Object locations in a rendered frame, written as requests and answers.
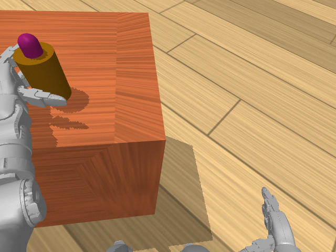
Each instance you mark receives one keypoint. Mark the left robot hand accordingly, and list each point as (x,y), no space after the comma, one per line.
(15,83)

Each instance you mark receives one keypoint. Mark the bottle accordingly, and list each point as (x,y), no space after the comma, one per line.
(39,64)

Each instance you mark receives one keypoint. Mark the right robot hand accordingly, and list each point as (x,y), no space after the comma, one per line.
(276,222)

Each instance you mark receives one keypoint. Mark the left robot arm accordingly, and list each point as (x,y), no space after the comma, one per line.
(22,205)

